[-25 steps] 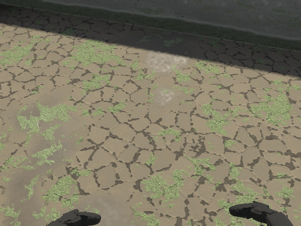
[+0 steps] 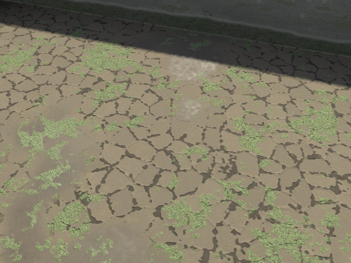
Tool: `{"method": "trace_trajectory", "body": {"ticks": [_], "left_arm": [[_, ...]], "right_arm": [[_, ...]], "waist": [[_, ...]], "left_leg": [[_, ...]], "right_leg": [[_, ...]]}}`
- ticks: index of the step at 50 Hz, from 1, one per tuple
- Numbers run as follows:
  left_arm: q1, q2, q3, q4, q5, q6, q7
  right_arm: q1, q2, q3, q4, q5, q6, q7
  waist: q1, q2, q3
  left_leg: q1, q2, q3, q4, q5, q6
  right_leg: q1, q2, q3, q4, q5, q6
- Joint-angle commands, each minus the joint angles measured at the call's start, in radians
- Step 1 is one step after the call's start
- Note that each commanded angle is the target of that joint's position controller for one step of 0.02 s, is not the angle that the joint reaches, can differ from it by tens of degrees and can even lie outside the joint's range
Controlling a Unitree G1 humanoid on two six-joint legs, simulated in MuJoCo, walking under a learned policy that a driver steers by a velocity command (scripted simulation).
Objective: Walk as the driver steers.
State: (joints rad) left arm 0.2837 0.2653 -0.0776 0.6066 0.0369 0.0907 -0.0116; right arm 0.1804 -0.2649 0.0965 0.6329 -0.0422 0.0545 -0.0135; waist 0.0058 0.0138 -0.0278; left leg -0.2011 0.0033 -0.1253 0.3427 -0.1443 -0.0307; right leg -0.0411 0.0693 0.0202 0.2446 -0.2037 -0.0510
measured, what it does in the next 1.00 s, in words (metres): stands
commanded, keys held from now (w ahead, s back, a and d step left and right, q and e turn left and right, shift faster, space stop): w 1.00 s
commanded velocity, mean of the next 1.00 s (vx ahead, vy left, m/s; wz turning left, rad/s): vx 0.42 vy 0.00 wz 0.00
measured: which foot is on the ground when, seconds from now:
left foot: down 0.00-1.00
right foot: down 0.00-1.00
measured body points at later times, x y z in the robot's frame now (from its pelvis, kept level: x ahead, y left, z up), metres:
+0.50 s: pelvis +0.00 +0.00 +0.00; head -0.01 +0.00 +0.45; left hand +0.19 +0.21 -0.07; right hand +0.21 -0.20 -0.06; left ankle +0.03 +0.14 -0.75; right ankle -0.05 -0.09 -0.75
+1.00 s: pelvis +0.00 +0.01 +0.00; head -0.01 +0.00 +0.45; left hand +0.21 +0.21 -0.06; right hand +0.23 -0.19 -0.05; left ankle +0.03 +0.14 -0.75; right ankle -0.05 -0.09 -0.75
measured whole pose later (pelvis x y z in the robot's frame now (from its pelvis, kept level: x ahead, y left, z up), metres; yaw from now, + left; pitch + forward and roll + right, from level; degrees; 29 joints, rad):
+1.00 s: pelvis +0.00 +0.01 +0.00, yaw +0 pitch +0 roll +0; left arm 0.13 0.26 -0.14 0.48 0.08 0.06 -0.03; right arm 0.08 -0.26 0.15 0.48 -0.07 0.03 0.01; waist 0.01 0.01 -0.02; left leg -0.23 -0.01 -0.11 0.39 -0.17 -0.03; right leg -0.10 0.05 0.04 0.36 -0.26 -0.04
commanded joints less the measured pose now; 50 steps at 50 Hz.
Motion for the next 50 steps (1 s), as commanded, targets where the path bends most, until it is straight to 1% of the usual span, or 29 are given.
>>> {"method": "trace_trajectory", "body": {"ticks": [1, 7, 8, 10, 14, 15, 17, 21, 22, 24, 28, 37, 50], "left_arm": [[-0.051, 0.079, 0.016, -0.096, 0.011, -0.022, 0.005], [-0.078, 0.081, -0.001, -0.131, 0.023, -0.033, 0.005], [-0.081, 0.09, 0.002, -0.134, 0.027, -0.029, 0.002], [-0.099, 0.085, -0.004, -0.149, 0.031, -0.026, 0.001], [-0.128, 0.082, -0.011, -0.167, 0.036, -0.028, -0.002], [-0.15, 0.064, -0.016, -0.164, 0.052, -0.03, 0.0], [-0.17, 0.066, -0.017, -0.175, 0.051, -0.035, -0.001], [-0.186, 0.073, -0.017, -0.181, 0.051, -0.041, -0.003], [-0.173, 0.088, -0.015, -0.189, 0.036, -0.04, -0.005], [-0.177, 0.088, -0.016, -0.192, 0.039, -0.038, -0.006], [-0.202, 0.084, -0.02, -0.206, 0.043, -0.04, -0.009], [-0.223, 0.089, -0.024, -0.222, 0.042, -0.045, -0.013], [-0.233, 0.089, -0.027, -0.228, 0.042, -0.049, -0.016]], "right_arm": [[-0.084, -0.079, -0.017, -0.102, -0.009, -0.016, -0.007], [-0.103, -0.077, 0.001, -0.141, -0.021, -0.028, -0.008], [-0.093, -0.084, 0.0, -0.147, -0.023, -0.028, -0.003], [-0.109, -0.078, 0.004, -0.164, -0.025, -0.03, 0.004], [-0.126, -0.076, 0.009, -0.19, -0.028, -0.035, 0.008], [-0.134, -0.06, 0.013, -0.189, -0.038, -0.036, 0.01], [-0.145, -0.063, 0.014, -0.201, -0.036, -0.037, 0.013], [-0.161, -0.072, 0.014, -0.213, -0.034, -0.043, 0.015], [-0.156, -0.085, 0.011, -0.219, -0.025, -0.044, 0.015], [-0.164, -0.084, 0.013, -0.224, -0.027, -0.046, 0.015], [-0.182, -0.079, 0.016, -0.237, -0.031, -0.044, 0.017], [-0.201, -0.085, 0.016, -0.253, -0.032, -0.043, 0.019], [-0.209, -0.086, 0.018, -0.259, -0.032, -0.044, 0.02]], "waist": [[-0.001, -0.002, -0.014], [0.001, -0.004, -0.022], [-0.002, 0.002, -0.019], [0.003, 0.006, -0.015], [0.005, 0.001, -0.028], [-0.005, 0.005, -0.027], [-0.003, 0.002, -0.02], [0.001, 0.007, -0.046], [0.01, 0.004, -0.058], [0.01, 0.006, -0.076], [0.007, -0.001, -0.077], [0.004, -0.004, -0.083], [0.003, -0.004, -0.084]], "left_leg": [[0.016, 0.067, -0.061, -0.029, 0.137, 0.068], [0.006, 0.057, -0.049, -0.006, 0.152, 0.055], [0.001, 0.058, -0.048, -0.009, 0.132, 0.056], [-0.01, 0.055, -0.045, -0.002, 0.127, 0.055], [-0.01, 0.056, -0.045, 0.012, 0.144, 0.052], [-0.007, 0.055, -0.05, 0.011, 0.082, 0.052], [-0.019, 0.055, -0.055, 0.013, 0.071, 0.053], [-0.012, 0.061, -0.065, 0.02, 0.125, 0.056], [-0.008, 0.065, -0.063, 0.026, 0.201, 0.058], [0.009, 0.068, -0.062, 0.031, 0.242, 0.058], [0.022, 0.068, -0.062, 0.033, 0.232, 0.058], [0.027, 0.071, -0.064, 0.035, 0.224, 0.054], [0.023, 0.075, -0.068, 0.03, 0.201, 0.05]], "right_leg": [[-0.037, -0.122, 0.108, -0.052, 0.096, -0.022], [-0.035, -0.119, 0.112, -0.031, 0.119, -0.021], [-0.034, -0.119, 0.116, -0.025, 0.085, -0.023], [-0.04, -0.119, 0.117, -0.019, 0.068, -0.025], [-0.04, -0.121, 0.118, 0.002, 0.087, -0.028], [-0.06, -0.115, 0.118, 0.003, 0.036, -0.027], [-0.068, -0.115, 0.12, 0.009, 0.031, -0.026], [-0.047, -0.12, 0.12, 0.035, 0.087, -0.025], [-0.024, -0.127, 0.121, 0.045, 0.145, -0.025], [-0.015, -0.129, 0.119, 0.058, 0.175, -0.022], [-0.032, -0.13, 0.119, 0.06, 0.162, -0.015], [-0.049, -0.137, 0.127, 0.067, 0.154, -0.011], [-0.06, -0.142, 0.134, 0.063, 0.13, -0.01]]}}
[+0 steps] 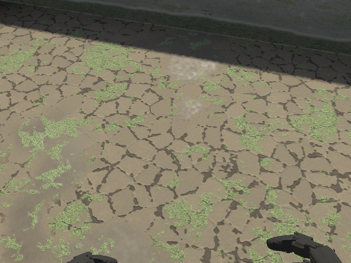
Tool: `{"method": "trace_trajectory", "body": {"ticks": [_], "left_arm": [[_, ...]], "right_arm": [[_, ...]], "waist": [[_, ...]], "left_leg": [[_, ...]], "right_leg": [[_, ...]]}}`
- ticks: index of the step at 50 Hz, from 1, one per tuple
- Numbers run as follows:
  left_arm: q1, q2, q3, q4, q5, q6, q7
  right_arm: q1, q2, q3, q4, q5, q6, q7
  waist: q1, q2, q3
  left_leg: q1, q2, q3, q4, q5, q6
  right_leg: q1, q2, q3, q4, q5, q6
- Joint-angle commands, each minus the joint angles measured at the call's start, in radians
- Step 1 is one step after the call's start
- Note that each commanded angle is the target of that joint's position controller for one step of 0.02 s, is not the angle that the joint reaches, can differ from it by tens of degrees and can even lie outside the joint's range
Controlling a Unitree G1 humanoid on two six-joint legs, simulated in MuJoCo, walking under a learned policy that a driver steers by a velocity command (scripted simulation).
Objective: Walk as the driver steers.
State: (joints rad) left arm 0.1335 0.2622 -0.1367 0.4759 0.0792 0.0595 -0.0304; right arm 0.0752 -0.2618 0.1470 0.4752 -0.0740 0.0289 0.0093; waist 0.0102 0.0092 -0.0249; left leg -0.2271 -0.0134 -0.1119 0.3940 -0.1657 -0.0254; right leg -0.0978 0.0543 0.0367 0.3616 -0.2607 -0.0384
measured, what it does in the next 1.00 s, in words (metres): stands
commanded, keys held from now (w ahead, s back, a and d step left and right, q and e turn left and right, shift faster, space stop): w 1.00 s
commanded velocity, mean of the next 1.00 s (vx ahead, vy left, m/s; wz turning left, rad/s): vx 0.50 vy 0.00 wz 0.00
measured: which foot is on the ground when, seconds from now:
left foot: down 0.00-1.00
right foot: down 0.00-1.00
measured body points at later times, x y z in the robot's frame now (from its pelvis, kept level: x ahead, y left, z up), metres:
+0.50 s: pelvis +0.00 +0.00 +0.00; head -0.01 +0.00 +0.45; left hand +0.21 +0.20 -0.06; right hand +0.22 -0.20 -0.05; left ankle +0.03 +0.14 -0.74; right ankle -0.04 -0.10 -0.74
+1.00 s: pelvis +0.00 -0.01 +0.00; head -0.01 -0.01 +0.45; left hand +0.20 +0.20 -0.06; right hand +0.22 -0.21 -0.05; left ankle +0.03 +0.14 -0.74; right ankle -0.04 -0.10 -0.74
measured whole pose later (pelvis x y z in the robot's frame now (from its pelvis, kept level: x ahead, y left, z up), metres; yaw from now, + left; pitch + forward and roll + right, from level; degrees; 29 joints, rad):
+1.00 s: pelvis +0.00 -0.01 +0.00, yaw +0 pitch +0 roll +0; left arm 0.15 0.26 -0.14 0.49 0.08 0.06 -0.03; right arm 0.10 -0.26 0.15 0.49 -0.07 0.03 0.00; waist 0.01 0.01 -0.03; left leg -0.22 0.00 -0.12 0.37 -0.15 -0.04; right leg -0.09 0.07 0.04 0.33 -0.24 -0.05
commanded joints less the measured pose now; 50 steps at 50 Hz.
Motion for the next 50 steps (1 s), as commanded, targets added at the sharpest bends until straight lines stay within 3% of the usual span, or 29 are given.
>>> {"method": "trace_trajectory", "body": {"ticks": [1, 15, 16, 20, 21, 50], "left_arm": [[-0.083, 0.092, 0.032, -0.097, 0.0, -0.018, 0.003], [-0.082, 0.089, 0.031, -0.093, -0.001, -0.019, 0.002], [-0.101, 0.073, 0.027, -0.087, 0.014, -0.021, 0.003], [-0.1, 0.079, 0.03, -0.083, 0.009, -0.026, 0.002], [-0.077, 0.093, 0.033, -0.086, -0.006, -0.024, 0.002], [-0.069, 0.086, 0.031, -0.076, -0.001, -0.018, 0.003]], "right_arm": [[-0.103, -0.088, -0.033, -0.101, 0.0, -0.018, -0.003], [-0.093, -0.086, -0.032, -0.097, 0.001, -0.018, -0.004], [-0.102, -0.072, -0.029, -0.094, -0.007, -0.019, -0.002], [-0.097, -0.079, -0.031, -0.089, -0.003, -0.018, -0.001], [-0.085, -0.093, -0.034, -0.09, 0.005, -0.019, -0.003], [-0.074, -0.084, -0.032, -0.089, -0.001, -0.016, -0.009]], "waist": [[-0.001, 0.0, -0.087], [-0.003, -0.001, -0.082], [-0.014, 0.001, -0.082], [-0.012, 0.0, -0.067], [-0.002, 0.0, -0.074], [-0.005, 0.001, -0.076]], "left_leg": [[0.049, 0.092, -0.081, -0.021, 0.221, 0.045], [0.045, 0.094, -0.082, -0.029, 0.203, 0.041], [0.051, 0.093, -0.086, -0.038, 0.141, 0.04], [0.037, 0.092, -0.089, -0.04, 0.133, 0.041], [0.034, 0.095, -0.088, -0.034, 0.201, 0.042], [0.047, 0.097, -0.076, -0.042, 0.197, 0.033]], "right_leg": [[-0.004, -0.127, 0.118, -0.055, 0.186, -0.022], [-0.007, -0.127, 0.124, -0.065, 0.175, -0.025], [-0.025, -0.122, 0.124, -0.074, 0.119, -0.025], [-0.027, -0.121, 0.126, -0.078, 0.124, -0.027], [-0.002, -0.127, 0.127, -0.07, 0.185, -0.028], [0.003, -0.124, 0.132, -0.083, 0.201, -0.03]]}}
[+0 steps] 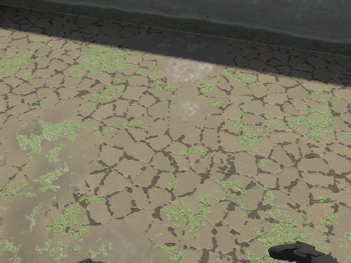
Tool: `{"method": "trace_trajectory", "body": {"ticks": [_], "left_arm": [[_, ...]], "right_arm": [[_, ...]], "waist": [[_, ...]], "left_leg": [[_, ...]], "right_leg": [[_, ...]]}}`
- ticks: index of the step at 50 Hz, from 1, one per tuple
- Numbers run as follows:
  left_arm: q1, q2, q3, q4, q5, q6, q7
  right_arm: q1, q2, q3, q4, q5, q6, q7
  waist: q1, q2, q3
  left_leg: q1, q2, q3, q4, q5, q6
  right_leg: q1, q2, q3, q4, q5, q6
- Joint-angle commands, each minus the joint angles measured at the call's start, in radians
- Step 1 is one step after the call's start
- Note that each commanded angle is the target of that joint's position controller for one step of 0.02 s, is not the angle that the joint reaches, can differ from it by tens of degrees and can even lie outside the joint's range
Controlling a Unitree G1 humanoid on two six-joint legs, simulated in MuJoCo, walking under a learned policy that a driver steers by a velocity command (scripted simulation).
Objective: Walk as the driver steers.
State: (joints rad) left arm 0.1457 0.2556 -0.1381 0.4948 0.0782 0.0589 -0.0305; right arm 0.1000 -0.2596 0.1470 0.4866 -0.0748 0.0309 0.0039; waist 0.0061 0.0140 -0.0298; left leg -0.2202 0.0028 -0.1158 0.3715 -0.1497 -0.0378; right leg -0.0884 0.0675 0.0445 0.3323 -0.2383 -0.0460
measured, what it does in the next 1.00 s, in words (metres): stands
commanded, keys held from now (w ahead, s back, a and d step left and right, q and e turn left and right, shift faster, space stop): w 1.00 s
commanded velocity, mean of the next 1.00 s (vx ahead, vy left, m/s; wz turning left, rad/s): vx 0.50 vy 0.00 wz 0.00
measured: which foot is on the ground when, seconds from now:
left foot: down 0.00-1.00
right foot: down 0.00-1.00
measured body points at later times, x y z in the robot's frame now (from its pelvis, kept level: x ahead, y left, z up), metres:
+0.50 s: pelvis +0.00 +0.00 +0.00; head -0.01 +0.00 +0.45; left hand +0.20 +0.21 -0.06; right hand +0.22 -0.20 -0.05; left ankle +0.03 +0.14 -0.75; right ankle -0.04 -0.10 -0.75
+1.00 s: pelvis +0.00 +0.00 +0.00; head -0.01 +0.00 +0.45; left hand +0.20 +0.21 -0.06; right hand +0.22 -0.20 -0.05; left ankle +0.03 +0.14 -0.75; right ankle -0.04 -0.10 -0.75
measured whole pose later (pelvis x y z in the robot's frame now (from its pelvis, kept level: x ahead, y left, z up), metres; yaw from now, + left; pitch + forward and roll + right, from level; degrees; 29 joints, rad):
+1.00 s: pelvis +0.00 +0.00 +0.00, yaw +0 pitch +0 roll +0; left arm 0.15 0.25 -0.14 0.51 0.08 0.06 -0.03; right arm 0.12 -0.26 0.15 0.50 -0.07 0.03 0.00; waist 0.00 0.01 -0.03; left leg -0.21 0.01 -0.12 0.35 -0.14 -0.04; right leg -0.08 0.07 0.06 0.32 -0.23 -0.04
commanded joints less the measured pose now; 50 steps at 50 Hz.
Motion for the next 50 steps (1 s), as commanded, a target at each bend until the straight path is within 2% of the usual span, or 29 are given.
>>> {"method": "trace_trajectory", "body": {"ticks": [1, 3, 4, 8, 9, 13, 34, 35, 39, 40, 44, 50], "left_arm": [[-0.081, 0.092, 0.032, -0.095, 0.0, -0.017, 0.003], [-0.081, 0.092, 0.032, -0.094, 0.0, -0.017, 0.003], [-0.1, 0.075, 0.028, -0.087, 0.015, -0.019, 0.004], [-0.1, 0.082, 0.031, -0.083, 0.009, -0.025, 0.002], [-0.077, 0.096, 0.035, -0.087, -0.005, -0.023, 0.002], [-0.072, 0.091, 0.034, -0.085, 0.0, -0.016, 0.005], [-0.073, 0.091, 0.032, -0.086, 0.0, -0.017, 0.004], [-0.093, 0.075, 0.028, -0.079, 0.014, -0.019, 0.004], [-0.093, 0.081, 0.031, -0.075, 0.009, -0.025, 0.003], [-0.07, 0.095, 0.035, -0.08, -0.005, -0.023, 0.002], [-0.066, 0.09, 0.034, -0.079, 0.0, -0.016, 0.005], [-0.072, 0.088, 0.033, -0.083, 0.0, -0.016, 0.004]], "right_arm": [[-0.098, -0.086, -0.032, -0.1, 0.0, -0.018, -0.003], [-0.097, -0.086, -0.032, -0.1, 0.0, -0.018, -0.004], [-0.105, -0.07, -0.029, -0.097, -0.008, -0.019, -0.002], [-0.1, -0.078, -0.031, -0.092, -0.003, -0.018, -0.003], [-0.089, -0.093, -0.034, -0.094, 0.005, -0.018, -0.004], [-0.091, -0.086, -0.032, -0.093, 0.002, -0.022, -0.004], [-0.087, -0.086, -0.032, -0.095, -0.001, -0.017, -0.006], [-0.096, -0.07, -0.029, -0.092, -0.009, -0.017, -0.005], [-0.092, -0.078, -0.032, -0.088, -0.004, -0.017, -0.005], [-0.081, -0.093, -0.034, -0.09, 0.005, -0.017, -0.006], [-0.084, -0.085, -0.032, -0.089, 0.001, -0.021, -0.005], [-0.082, -0.085, -0.032, -0.091, -0.001, -0.017, -0.005]], "waist": [[-0.001, -0.004, -0.071], [-0.001, -0.004, -0.07], [-0.013, 0.001, -0.069], [-0.011, -0.004, -0.054], [0.001, -0.007, -0.061], [0.002, 0.002, -0.082], [-0.001, -0.003, -0.068], [-0.014, 0.001, -0.066], [-0.012, -0.004, -0.051], [0.001, -0.006, -0.059], [0.002, 0.003, -0.079], [-0.002, -0.006, -0.069]], "left_leg": [[0.04, 0.08, -0.072, -0.02, 0.18, 0.045], [0.04, 0.081, -0.072, -0.021, 0.179, 0.045], [0.049, 0.079, -0.075, -0.028, 0.118, 0.044], [0.035, 0.078, -0.08, -0.03, 0.111, 0.045], [0.03, 0.082, -0.079, -0.024, 0.178, 0.047], [0.042, 0.082, -0.074, -0.025, 0.209, 0.048], [0.046, 0.081, -0.07, -0.029, 0.182, 0.043], [0.055, 0.079, -0.073, -0.036, 0.12, 0.042], [0.041, 0.078, -0.077, -0.037, 0.112, 0.044], [0.035, 0.082, -0.077, -0.032, 0.18, 0.046], [0.047, 0.083, -0.073, -0.032, 0.209, 0.046], [0.052, 0.081, -0.071, -0.033, 0.19, 0.044]], "right_leg": [[-0.007, -0.137, 0.125, -0.054, 0.177, -0.022], [-0.007, -0.136, 0.125, -0.055, 0.175, -0.023], [-0.027, -0.131, 0.126, -0.063, 0.118, -0.023], [-0.031, -0.13, 0.127, -0.066, 0.118, -0.025], [-0.004, -0.136, 0.127, -0.059, 0.181, -0.025], [0.019, -0.136, 0.125, -0.049, 0.213, -0.024], [-0.005, -0.133, 0.129, -0.063, 0.184, -0.023], [-0.025, -0.128, 0.131, -0.07, 0.125, -0.024], [-0.03, -0.127, 0.131, -0.073, 0.122, -0.026], [-0.003, -0.133, 0.131, -0.065, 0.185, -0.025], [0.02, -0.133, 0.129, -0.056, 0.215, -0.024], [0.002, -0.132, 0.129, -0.063, 0.2, -0.022]]}}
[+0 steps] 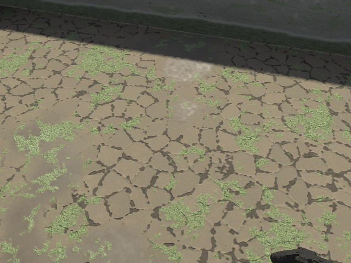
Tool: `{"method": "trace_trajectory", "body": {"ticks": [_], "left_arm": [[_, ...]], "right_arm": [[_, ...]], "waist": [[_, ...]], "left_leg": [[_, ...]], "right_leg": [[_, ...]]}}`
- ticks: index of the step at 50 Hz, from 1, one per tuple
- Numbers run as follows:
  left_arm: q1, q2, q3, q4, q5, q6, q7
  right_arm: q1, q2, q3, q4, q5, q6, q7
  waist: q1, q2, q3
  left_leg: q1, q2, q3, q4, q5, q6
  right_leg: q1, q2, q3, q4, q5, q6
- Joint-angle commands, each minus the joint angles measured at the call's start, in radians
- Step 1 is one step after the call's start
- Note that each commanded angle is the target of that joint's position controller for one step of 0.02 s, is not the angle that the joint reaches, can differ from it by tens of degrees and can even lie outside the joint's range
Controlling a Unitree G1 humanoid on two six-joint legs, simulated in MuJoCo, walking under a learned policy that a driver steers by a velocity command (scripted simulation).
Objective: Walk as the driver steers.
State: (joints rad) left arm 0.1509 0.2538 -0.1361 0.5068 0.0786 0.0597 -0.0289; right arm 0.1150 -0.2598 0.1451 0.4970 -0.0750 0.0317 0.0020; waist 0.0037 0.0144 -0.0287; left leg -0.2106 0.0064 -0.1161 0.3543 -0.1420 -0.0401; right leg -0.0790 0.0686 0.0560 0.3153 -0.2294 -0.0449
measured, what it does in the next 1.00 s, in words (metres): stands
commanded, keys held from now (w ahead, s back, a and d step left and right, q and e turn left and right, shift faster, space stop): w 1.00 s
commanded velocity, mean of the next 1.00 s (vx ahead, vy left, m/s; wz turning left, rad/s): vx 0.50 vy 0.00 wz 0.00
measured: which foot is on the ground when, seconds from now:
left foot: down 0.00-1.00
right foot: down 0.00-1.00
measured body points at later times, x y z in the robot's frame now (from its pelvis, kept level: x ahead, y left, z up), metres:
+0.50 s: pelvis +0.00 +0.00 +0.00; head -0.01 +0.00 +0.45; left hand +0.20 +0.21 -0.07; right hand +0.21 -0.20 -0.06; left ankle +0.03 +0.14 -0.75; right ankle -0.04 -0.10 -0.75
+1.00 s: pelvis +0.00 +0.00 +0.00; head -0.01 +0.00 +0.45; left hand +0.20 +0.21 -0.07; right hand +0.21 -0.20 -0.06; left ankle +0.03 +0.15 -0.75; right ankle -0.04 -0.10 -0.75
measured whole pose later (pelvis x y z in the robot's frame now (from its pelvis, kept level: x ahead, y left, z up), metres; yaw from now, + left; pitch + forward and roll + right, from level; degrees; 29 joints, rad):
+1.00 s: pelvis +0.00 +0.00 +0.00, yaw +0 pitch +0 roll +0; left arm 0.15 0.25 -0.14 0.51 0.08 0.06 -0.03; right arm 0.12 -0.25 0.15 0.50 -0.07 0.03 0.00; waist 0.00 0.01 -0.03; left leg -0.21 0.01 -0.12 0.35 -0.14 -0.04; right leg -0.08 0.07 0.07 0.31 -0.23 -0.04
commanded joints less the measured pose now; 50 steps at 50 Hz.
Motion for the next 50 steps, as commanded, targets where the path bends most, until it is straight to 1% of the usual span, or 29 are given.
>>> {"method": "trace_trajectory", "body": {"ticks": [1, 11, 12, 14, 17, 18, 20, 22, 28, 40, 41, 43, 46, 47, 50], "left_arm": [[-0.077, 0.09, 0.031, -0.095, 0.0, -0.017, 0.003], [-0.074, 0.092, 0.03, -0.095, 0.0, -0.017, 0.003], [-0.093, 0.077, 0.027, -0.088, 0.013, -0.02, 0.004], [-0.098, 0.079, 0.027, -0.089, 0.011, -0.023, 0.003], [-0.092, 0.084, 0.03, -0.083, 0.007, -0.025, 0.002], [-0.069, 0.097, 0.033, -0.088, -0.005, -0.023, 0.002], [-0.064, 0.096, 0.033, -0.085, -0.003, -0.019, 0.003], [-0.068, 0.091, 0.032, -0.088, 0.0, -0.016, 0.005], [-0.074, 0.089, 0.031, -0.093, 0.0, -0.017, 0.003], [-0.071, 0.092, 0.03, -0.093, 0.0, -0.017, 0.003], [-0.09, 0.078, 0.027, -0.086, 0.013, -0.02, 0.004], [-0.095, 0.079, 0.028, -0.087, 0.01, -0.023, 0.003], [-0.089, 0.084, 0.03, -0.081, 0.007, -0.025, 0.003], [-0.067, 0.096, 0.033, -0.086, -0.005, -0.023, 0.002], [-0.063, 0.094, 0.033, -0.085, -0.002, -0.017, 0.005]], "right_arm": [[-0.096, -0.085, -0.031, -0.101, -0.001, -0.017, -0.003], [-0.096, -0.086, -0.031, -0.102, -0.001, -0.017, -0.004], [-0.105, -0.07, -0.028, -0.099, -0.009, -0.017, -0.004], [-0.106, -0.074, -0.029, -0.099, -0.007, -0.016, -0.003], [-0.1, -0.08, -0.031, -0.094, -0.004, -0.018, -0.005], [-0.09, -0.093, -0.033, -0.096, 0.005, -0.018, -0.005], [-0.09, -0.09, -0.033, -0.094, 0.003, -0.021, -0.005], [-0.094, -0.085, -0.031, -0.097, 0.001, -0.021, -0.004], [-0.093, -0.085, -0.031, -0.098, -0.001, -0.017, -0.004], [-0.093, -0.087, -0.031, -0.1, -0.001, -0.016, -0.005], [-0.102, -0.071, -0.028, -0.097, -0.01, -0.017, -0.005], [-0.102, -0.074, -0.029, -0.097, -0.007, -0.016, -0.004], [-0.097, -0.08, -0.031, -0.092, -0.004, -0.018, -0.005], [-0.087, -0.093, -0.034, -0.094, 0.004, -0.018, -0.005], [-0.089, -0.088, -0.032, -0.094, 0.002, -0.021, -0.005]], "waist": [[0.0, -0.007, -0.07], [0.0, -0.004, -0.068], [-0.012, 0.0, -0.066], [-0.01, -0.003, -0.052], [-0.009, -0.002, -0.055], [0.003, -0.004, -0.062], [0.004, 0.001, -0.077], [0.004, 0.002, -0.08], [-0.001, -0.007, -0.07], [0.0, -0.004, -0.067], [-0.012, 0.0, -0.065], [-0.011, -0.003, -0.051], [-0.009, -0.003, -0.054], [0.003, -0.004, -0.062], [0.004, 0.003, -0.078]], "left_leg": [[0.043, 0.078, -0.07, -0.016, 0.183, 0.046], [0.042, 0.078, -0.069, -0.017, 0.176, 0.045], [0.05, 0.075, -0.071, -0.024, 0.113, 0.045], [0.038, 0.074, -0.074, -0.025, 0.095, 0.045], [0.034, 0.075, -0.076, -0.026, 0.114, 0.047], [0.03, 0.079, -0.077, -0.02, 0.181, 0.049], [0.038, 0.08, -0.073, -0.019, 0.211, 0.049], [0.042, 0.079, -0.072, -0.02, 0.206, 0.049], [0.047, 0.077, -0.07, -0.02, 0.186, 0.046], [0.045, 0.077, -0.068, -0.021, 0.176, 0.045], [0.052, 0.075, -0.069, -0.027, 0.113, 0.044], [0.041, 0.073, -0.073, -0.029, 0.094, 0.044], [0.036, 0.075, -0.075, -0.029, 0.113, 0.046], [0.033, 0.079, -0.076, -0.024, 0.18, 0.048], [0.043, 0.079, -0.072, -0.023, 0.21, 0.048]], "right_leg": [[-0.008, -0.133, 0.118, -0.047, 0.191, -0.023], [-0.013, -0.133, 0.121, -0.049, 0.178, -0.023], [-0.034, -0.127, 0.123, -0.056, 0.119, -0.024], [-0.044, -0.127, 0.123, -0.062, 0.099, -0.024], [-0.032, -0.127, 0.123, -0.056, 0.126, -0.027], [-0.006, -0.133, 0.122, -0.049, 0.187, -0.026], [0.012, -0.134, 0.121, -0.041, 0.219, -0.026], [0.012, -0.133, 0.121, -0.042, 0.212, -0.024], [-0.007, -0.131, 0.121, -0.049, 0.196, -0.022], [-0.014, -0.131, 0.124, -0.052, 0.178, -0.022], [-0.034, -0.126, 0.126, -0.059, 0.119, -0.023], [-0.045, -0.125, 0.127, -0.065, 0.099, -0.023], [-0.032, -0.126, 0.127, -0.059, 0.125, -0.026], [-0.006, -0.131, 0.125, -0.052, 0.185, -0.025], [0.013, -0.132, 0.124, -0.043, 0.217, -0.024]]}}
Keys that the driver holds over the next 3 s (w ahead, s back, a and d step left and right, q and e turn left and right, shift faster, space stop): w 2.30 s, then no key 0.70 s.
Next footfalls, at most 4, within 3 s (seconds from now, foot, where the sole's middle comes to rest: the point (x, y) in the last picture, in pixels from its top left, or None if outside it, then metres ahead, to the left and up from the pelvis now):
none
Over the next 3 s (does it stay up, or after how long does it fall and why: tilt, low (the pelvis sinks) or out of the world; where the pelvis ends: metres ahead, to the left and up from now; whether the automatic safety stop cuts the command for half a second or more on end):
stays up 0.01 0.00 0.00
